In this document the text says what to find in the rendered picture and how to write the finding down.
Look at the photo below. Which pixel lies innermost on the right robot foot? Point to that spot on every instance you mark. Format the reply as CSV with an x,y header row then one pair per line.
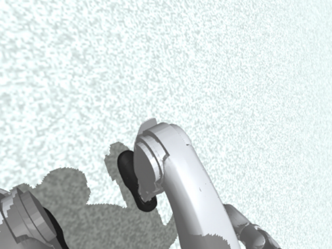
x,y
126,170

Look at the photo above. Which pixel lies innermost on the left robot foot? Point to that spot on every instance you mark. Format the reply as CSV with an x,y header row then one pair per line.
x,y
60,236

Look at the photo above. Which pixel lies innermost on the right robot hand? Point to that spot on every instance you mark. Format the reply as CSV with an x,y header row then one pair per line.
x,y
238,220

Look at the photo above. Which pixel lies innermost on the right robot arm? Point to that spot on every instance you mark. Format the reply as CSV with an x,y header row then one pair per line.
x,y
254,237

